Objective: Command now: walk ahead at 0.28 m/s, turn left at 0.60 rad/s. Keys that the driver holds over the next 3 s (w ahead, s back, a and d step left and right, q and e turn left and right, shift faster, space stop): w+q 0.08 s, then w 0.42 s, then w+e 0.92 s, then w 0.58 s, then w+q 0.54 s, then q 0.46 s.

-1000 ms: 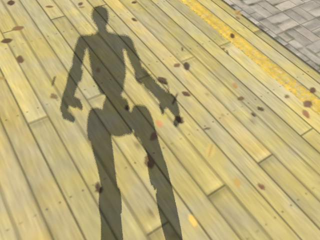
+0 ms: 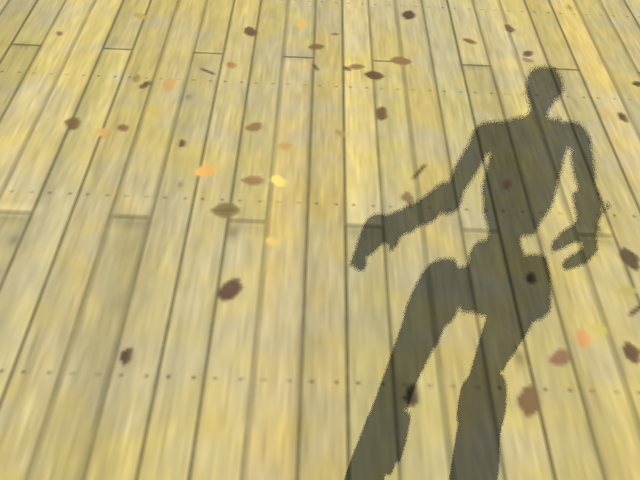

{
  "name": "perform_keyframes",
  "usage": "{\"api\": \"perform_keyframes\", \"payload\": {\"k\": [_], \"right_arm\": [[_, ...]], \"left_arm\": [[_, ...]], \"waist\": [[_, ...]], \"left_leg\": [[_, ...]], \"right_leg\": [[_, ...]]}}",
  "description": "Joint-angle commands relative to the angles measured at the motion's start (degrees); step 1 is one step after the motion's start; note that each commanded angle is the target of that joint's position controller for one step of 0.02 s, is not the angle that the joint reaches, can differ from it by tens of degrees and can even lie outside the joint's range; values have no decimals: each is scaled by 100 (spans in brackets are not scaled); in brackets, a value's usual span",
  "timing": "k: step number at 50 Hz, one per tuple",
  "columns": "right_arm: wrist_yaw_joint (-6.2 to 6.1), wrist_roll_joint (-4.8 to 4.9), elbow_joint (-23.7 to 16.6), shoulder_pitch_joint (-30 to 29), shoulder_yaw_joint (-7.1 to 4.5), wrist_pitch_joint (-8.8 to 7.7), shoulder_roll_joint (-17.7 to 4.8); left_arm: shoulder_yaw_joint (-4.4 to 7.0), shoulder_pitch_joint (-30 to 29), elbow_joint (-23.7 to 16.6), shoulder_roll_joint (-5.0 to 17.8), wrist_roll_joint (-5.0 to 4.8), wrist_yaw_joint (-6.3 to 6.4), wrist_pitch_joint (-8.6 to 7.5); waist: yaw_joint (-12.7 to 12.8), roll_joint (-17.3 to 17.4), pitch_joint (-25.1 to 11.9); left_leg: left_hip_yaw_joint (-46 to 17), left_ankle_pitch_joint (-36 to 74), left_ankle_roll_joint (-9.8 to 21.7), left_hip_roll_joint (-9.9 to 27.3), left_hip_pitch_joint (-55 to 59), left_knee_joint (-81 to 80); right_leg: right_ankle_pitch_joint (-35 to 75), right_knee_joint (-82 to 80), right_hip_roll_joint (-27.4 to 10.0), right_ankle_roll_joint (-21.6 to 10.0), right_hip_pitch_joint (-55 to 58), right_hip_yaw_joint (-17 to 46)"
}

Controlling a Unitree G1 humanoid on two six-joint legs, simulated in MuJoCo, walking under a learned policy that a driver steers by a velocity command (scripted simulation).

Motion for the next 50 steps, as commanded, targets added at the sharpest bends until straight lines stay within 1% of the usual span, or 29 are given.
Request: {"api": "perform_keyframes", "payload": {"k": [1, 4, 5, 6, 7, 8, 9, 12, 16, 19, 22, 24, 25, 26, 27, 28, 29, 30, 31, 32, 33, 35, 37, 39, 41, 44, 47, 49, 50], "right_arm": [[12, 24, -344, 9, -315, -80, -1090], [13, 49, -391, -202, -244, -33, -924], [1, 25, -409, -241, -168, -50, -673], [5, -17, -432, -195, -12, -81, -170], [-12, 94, -707, -249, -31, -166, -237], [-21, 115, -632, -239, -121, -228, -641], [8, 94, -503, -213, -169, -246, -776], [108, 22, -401, -350, -142, -361, -568], [180, -35, -501, -779, 2, -453, -235], [268, 9, -616, -1291, 105, -516, -23], [371, 83, -676, -1520, 74, -544, -136], [400, 98, -663, -1382, -3, -550, -320], [383, 79, -583, -1050, -80, -542, -464], [337, 55, -373, -331, -207, -526, -659], [259, 32, -186, 575, -325, -490, -902], [185, -162, -104, 1331, -451, -448, -1530], [192, -142, -59, 1460, -359, -445, -1234], [203, -107, 1, 1096, -233, -458, -894], [201, -64, 27, 765, -174, -464, -705], [218, -77, 72, 427, -127, -488, -547], [232, -113, 82, 168, -94, -547, -398], [238, -138, 166, -88, -114, -664, -319], [223, -156, 295, -170, -149, -751, -357], [188, -183, 430, -107, -175, -778, -397], [149, -171, 508, -106, -188, -769, -464], [91, -115, 655, 138, -242, -720, -662], [72, -28, 831, 434, -302, -589, -813], [52, 19, 883, 467, -335, -477, -921], [29, 29, 879, 440, -357, -426, -1014]], "left_arm": [[120, -443, -536, 523, -58, -82, -290], [155, 136, -387, 478, -95, -93, -419], [198, 573, -262, 580, -52, -69, -444], [232, 1246, -155, 811, 68, -31, -453], [314, 1573, -45, 1299, 241, -74, -449], [278, 1275, -93, 1083, 155, -83, -469], [176, 1072, -152, 733, 50, -40, -457], [67, 1058, -169, 549, 71, 38, -416], [39, 1252, -76, 616, 29, 57, -404], [38, 1489, 44, 742, -31, 52, -336], [51, 1738, 157, 890, -105, 25, -276], [65, 1751, 210, 960, -137, 28, -226], [76, 1708, 221, 1016, -145, 40, -203], [49, 1732, 235, 965, -147, 51, -183], [-29, 1711, 166, 806, -72, 61, -210], [-243, 2100, -118, 126, 34, 37, -288], [-248, 2086, -60, 210, -71, 42, -393], [-78, 1626, -181, 702, -256, 20, -409], [-89, 1268, -279, 675, -268, 7, -404], [-88, 1120, -291, 590, -175, 12, -374], [-51, 1203, -241, 549, -126, 16, -289], [-81, 1457, -115, 289, -142, 5, -123], [-75, 1321, -165, 209, -124, 32, -32], [-68, 1021, -277, 194, -87, 40, -34], [-93, 717, -372, 144, -68, -30, -94], [-178, 6, -610, 0, -46, -170, -141], [-198, -472, -899, 15, -64, -287, -147], [-168, -588, -1075, 95, -60, -353, -143], [-126, -510, -1129, 178, -57, -368, -128]], "waist": [[-106, 964, -169], [311, 815, -142], [487, 644, -300], [651, -143, -634], [533, -1184, -277], [417, -985, 242], [363, -862, 497], [336, -637, 498], [464, -582, 403], [668, -600, 468], [684, -677, 508], [457, -757, 426], [190, -769, 180], [-231, -638, -293], [-709, -533, -913], [-694, 877, -2024], [-702, 1496, -2638], [-655, 1101, -1573], [-497, 870, -901], [-291, 621, -483], [-75, 752, -272], [157, 755, -127], [241, 571, 109], [196, 436, 267], [129, 365, 343], [-169, 189, 543], [-333, 125, 668], [-283, 202, 581], [-181, 320, 408]], "left_leg": [[-2053, -1961, 983, 1346, 317, -1073], [-2050, -2141, 727, 988, -342, -715], [-1766, -2203, 493, 768, -833, -215], [-977, -2431, 113, 259, -1540, 1374], [-243, -2442, -59, -255, -2897, 2596], [-268, -2041, -158, 245, -3386, 3324], [-221, -1559, -212, 358, -3556, 3559], [-9, -518, -317, 591, -3464, 3545], [678, 379, -527, 825, -3012, 2704], [979, 842, -555, 768, -2304, 1539], [1099, 860, -418, 644, -1763, 899], [1111, 680, -202, 535, -1373, 583], [1199, 639, -57, 400, -804, 419], [1284, 734, 124, 256, 315, 208], [911, 750, 317, 656, 1871, 376], [-1554, -145, 1038, 2425, 4133, 316], [-3294, -789, 1310, 2958, 3993, -663], [-2466, -1029, 1044, 2749, 3246, -790], [-1610, -753, 897, 2507, 2462, -892], [-1069, -401, 808, 2244, 1745, -1102], [-592, -56, 736, 2031, 1218, -1321], [-41, 394, 773, 1933, 649, -1689], [451, 887, 773, 1914, 463, -1886], [854, 1278, 742, 1867, 584, -1931], [1285, 1462, 636, 1735, 669, -1953], [1638, 1555, 566, 1823, 910, -2016], [1783, 1901, 512, 2043, 1706, -1764], [1910, 2854, 420, 2125, 2123, -1360], [1993, 3878, 356, 2119, 2248, -1003]], "right_leg": [[-158, -599, 101, -133, -31, -45], [606, -1712, 98, -317, 1305, -175], [724, -1842, -229, -442, 2119, -4], [-102, -2170, -1248, -754, 2996, 1065], [-1838, -2894, -2178, -1473, 3048, 3201], [-2496, -3032, -2408, -1741, 2685, 3481], [-2305, -3029, -2118, -1618, 2604, 2981], [-798, -3123, -1592, -1331, 2467, 1794], [872, -3294, -1294, -1357, 2172, 748], [1503, -3255, -1170, -1272, 1904, 243], [1786, -3205, -1410, -1243, 2006, 238], [2678, -2952, -1579, -1147, 2312, 216], [3771, -2495, -1543, -1055, 2411, 53], [4677, -1570, -1331, -927, 2237, -162], [4201, -331, -1110, -735, 1357, -274], [1497, 2073, -346, -340, -760, -537], [-1250, 3094, 48, -322, -1296, 294], [-994, 3477, -265, -360, -1835, 389], [-539, 3327, -539, -399, -1899, 176], [-149, 3015, -711, -380, -1743, 106], [161, 2789, -870, -359, -1442, 144], [483, 2731, -905, -266, -1044, 127], [809, 2536, -878, -181, -1235, 215], [1352, 2031, -827, -131, -1536, 328], [2057, 1199, -754, -161, -1463, 204], [2551, 226, -677, -263, -1345, -228], [2220, -288, -639, -451, -1679, -396], [1709, -475, -487, -616, -1621, -629], [1403, -490, -301, -722, -1332, -816]]}}
Next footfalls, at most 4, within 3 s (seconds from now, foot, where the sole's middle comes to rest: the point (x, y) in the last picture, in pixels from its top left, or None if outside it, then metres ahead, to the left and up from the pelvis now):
0.10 right None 0.08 -0.14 -0.78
0.54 left None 0.35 0.18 -0.78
1.06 right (334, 392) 0.67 -0.04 -0.78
1.54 left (279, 276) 0.99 0.09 -0.78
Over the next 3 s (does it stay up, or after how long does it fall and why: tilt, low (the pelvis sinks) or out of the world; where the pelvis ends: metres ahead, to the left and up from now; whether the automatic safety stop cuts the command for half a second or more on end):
stays up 1.45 -0.20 -0.01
